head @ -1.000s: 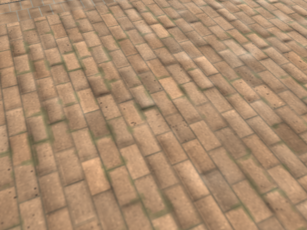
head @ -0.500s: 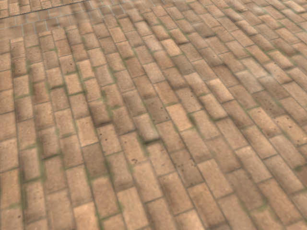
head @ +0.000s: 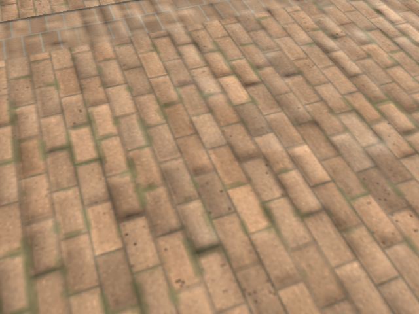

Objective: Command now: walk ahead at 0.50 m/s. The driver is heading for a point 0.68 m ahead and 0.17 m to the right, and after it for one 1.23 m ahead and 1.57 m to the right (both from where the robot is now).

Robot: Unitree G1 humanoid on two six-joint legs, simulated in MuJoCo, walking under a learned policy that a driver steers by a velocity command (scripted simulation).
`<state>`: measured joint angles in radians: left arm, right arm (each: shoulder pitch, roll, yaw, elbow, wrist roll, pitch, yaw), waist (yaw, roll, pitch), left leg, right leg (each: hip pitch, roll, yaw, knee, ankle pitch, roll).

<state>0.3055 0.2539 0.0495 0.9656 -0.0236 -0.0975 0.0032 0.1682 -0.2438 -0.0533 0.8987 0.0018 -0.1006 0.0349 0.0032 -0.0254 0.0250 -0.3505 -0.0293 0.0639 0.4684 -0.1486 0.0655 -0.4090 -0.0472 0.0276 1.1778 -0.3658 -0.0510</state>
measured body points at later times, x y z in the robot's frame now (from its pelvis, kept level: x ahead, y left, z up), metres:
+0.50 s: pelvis +0.28 -0.05 -0.01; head +0.31 -0.06 +0.44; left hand +0.46 +0.19 -0.11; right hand +0.25 -0.32 -0.16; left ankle +0.10 +0.08 -0.67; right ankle +0.38 -0.15 -0.74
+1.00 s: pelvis +0.55 -0.02 -0.01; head +0.58 -0.01 +0.44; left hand +0.54 +0.25 -0.15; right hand +0.74 -0.28 -0.10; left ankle +0.67 +0.09 -0.74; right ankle +0.38 -0.14 -0.72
